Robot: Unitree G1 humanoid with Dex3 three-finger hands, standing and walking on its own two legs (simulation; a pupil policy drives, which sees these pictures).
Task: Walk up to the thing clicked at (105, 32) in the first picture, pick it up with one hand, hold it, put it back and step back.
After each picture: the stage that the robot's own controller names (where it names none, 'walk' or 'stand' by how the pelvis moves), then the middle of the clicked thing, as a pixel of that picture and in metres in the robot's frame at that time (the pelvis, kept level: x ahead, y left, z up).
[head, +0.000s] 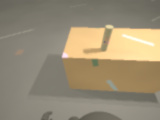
stand; (106, 39) +0.75 -0.10 +0.08
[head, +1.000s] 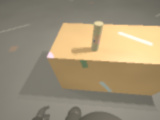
rise first; (96, 38) +0.66 +0.01 +0.10
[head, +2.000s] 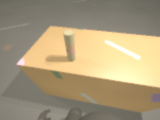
stand; (70, 47) +0.51 +0.21 +0.11
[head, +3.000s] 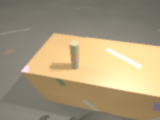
stand; (74, 56) +0.48 +0.16 +0.07
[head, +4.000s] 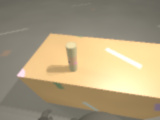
stand; (72, 58) +0.45 +0.17 +0.07
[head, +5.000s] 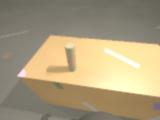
stand; (71, 58) +0.46 +0.18 +0.07
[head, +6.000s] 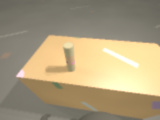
stand; (70, 58) +0.46 +0.19 +0.07
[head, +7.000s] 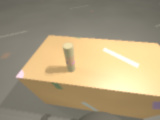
stand; (69, 59) +0.45 +0.19 +0.07
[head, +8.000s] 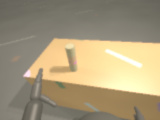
rise first; (72, 59) +0.46 +0.21 +0.08
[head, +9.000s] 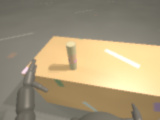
go down; (72, 57) +0.48 +0.19 +0.08
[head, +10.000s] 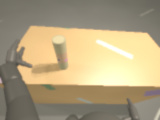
go down; (61, 55) +0.44 +0.19 +0.10
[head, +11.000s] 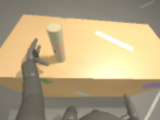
close in; (58, 46) +0.46 +0.20 +0.13
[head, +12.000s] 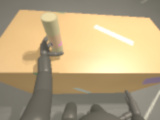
close; (54, 39) +0.49 +0.20 +0.15
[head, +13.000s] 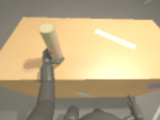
lift; (54, 47) +0.45 +0.21 +0.15
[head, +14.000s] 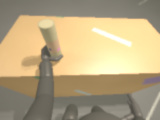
lift; (53, 44) +0.47 +0.21 +0.15
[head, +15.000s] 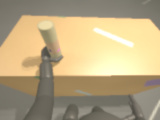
lift; (53, 45) +0.46 +0.22 +0.15
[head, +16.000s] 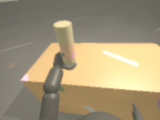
lift; (67, 49) +0.32 +0.15 +0.30
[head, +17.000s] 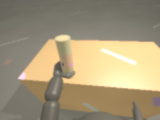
hold; (66, 59) +0.33 +0.16 +0.21
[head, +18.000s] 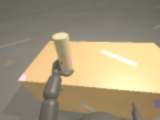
hold; (64, 57) +0.33 +0.17 +0.23
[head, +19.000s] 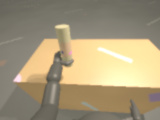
crouch; (65, 48) +0.41 +0.17 +0.23
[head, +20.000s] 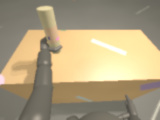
lower; (51, 33) +0.50 +0.22 +0.23
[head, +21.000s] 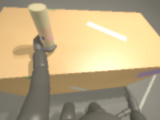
lower; (45, 32) +0.53 +0.22 +0.16
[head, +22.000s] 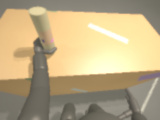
lower; (45, 35) +0.52 +0.23 +0.15
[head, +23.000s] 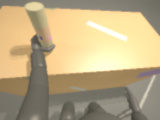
lower; (43, 32) +0.53 +0.23 +0.16
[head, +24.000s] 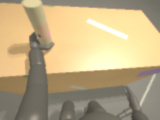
rest; (41, 30) +0.54 +0.23 +0.16
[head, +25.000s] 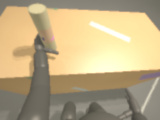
withdraw; (46, 33) +0.52 +0.22 +0.16
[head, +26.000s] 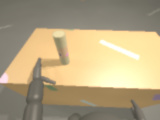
sink last; (62, 50) +0.47 +0.21 +0.12
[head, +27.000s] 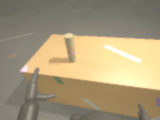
stand; (70, 49) +0.54 +0.23 +0.11
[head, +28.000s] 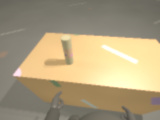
stand; (68, 51) +0.51 +0.22 +0.09
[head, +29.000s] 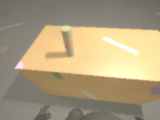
walk; (68, 43) +0.56 +0.21 +0.09
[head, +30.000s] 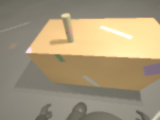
walk; (68, 29) +0.74 +0.25 +0.10
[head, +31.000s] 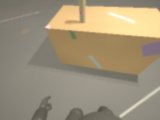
walk; (82, 10) +1.06 +0.15 +0.11
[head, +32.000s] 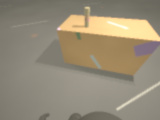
stand; (86, 18) +1.27 +0.15 +0.09
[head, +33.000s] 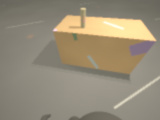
stand; (83, 18) +1.26 +0.17 +0.07
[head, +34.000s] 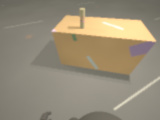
stand; (82, 19) +1.24 +0.18 +0.07
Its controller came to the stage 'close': yes
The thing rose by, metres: 0.20
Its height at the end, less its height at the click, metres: +0.00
